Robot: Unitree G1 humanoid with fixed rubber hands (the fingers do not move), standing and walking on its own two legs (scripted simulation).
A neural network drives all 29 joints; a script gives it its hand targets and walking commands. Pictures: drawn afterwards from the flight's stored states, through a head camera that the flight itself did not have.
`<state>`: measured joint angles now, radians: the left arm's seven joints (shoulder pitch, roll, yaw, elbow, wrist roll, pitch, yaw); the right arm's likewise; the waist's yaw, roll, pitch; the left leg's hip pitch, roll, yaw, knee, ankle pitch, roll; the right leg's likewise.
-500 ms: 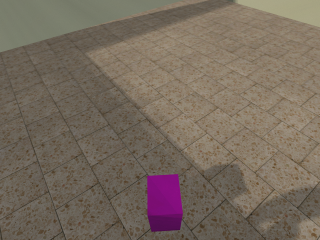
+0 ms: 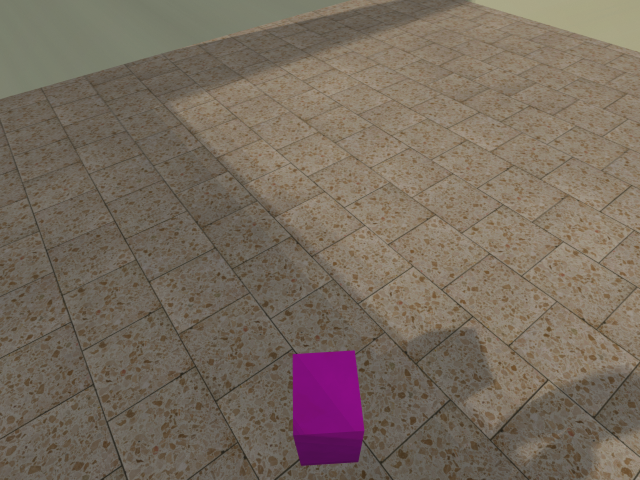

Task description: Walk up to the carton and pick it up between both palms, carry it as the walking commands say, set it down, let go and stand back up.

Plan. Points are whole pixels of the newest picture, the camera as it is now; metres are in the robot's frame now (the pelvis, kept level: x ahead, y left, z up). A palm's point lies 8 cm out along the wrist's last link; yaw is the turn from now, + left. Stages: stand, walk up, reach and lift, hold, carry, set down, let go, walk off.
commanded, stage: reach and lift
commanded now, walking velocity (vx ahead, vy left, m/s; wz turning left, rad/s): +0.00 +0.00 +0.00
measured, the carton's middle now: (326, 410) +0.42 +0.03 -0.63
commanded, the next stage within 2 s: none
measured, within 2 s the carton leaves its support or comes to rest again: neither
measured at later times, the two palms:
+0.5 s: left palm out of the picture +0.13 +0.20 -0.16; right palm out of the picture +0.13 -0.19 -0.17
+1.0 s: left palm (222, 438) +0.23 +0.19 -0.18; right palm (449, 430) +0.24 -0.17 -0.19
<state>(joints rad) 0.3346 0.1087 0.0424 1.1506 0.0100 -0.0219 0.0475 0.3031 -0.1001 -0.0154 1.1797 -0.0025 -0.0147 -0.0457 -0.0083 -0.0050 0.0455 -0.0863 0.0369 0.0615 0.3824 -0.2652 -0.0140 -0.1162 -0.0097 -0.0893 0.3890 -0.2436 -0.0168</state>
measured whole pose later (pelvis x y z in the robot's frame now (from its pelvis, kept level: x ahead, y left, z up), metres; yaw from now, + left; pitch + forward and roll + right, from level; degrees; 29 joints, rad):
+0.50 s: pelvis -0.04 +0.01 -0.04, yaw -1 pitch +22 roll +1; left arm 0.07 0.04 0.08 0.42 0.02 0.49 0.00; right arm 0.05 -0.09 -0.08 0.45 -0.05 0.48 0.02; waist 0.02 0.00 -0.11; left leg -0.81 0.00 0.02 0.77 -0.34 0.00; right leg -0.86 -0.03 -0.03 0.78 -0.31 -0.01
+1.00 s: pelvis -0.11 +0.01 -0.09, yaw -2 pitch +22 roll +1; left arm -0.54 0.06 0.21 0.62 -0.02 0.50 0.07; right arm -0.60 -0.14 -0.14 0.72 -0.04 0.49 -0.03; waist 0.03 0.00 0.04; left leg -1.04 0.00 0.02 1.02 -0.36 0.00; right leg -1.08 -0.02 -0.02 1.00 -0.30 -0.01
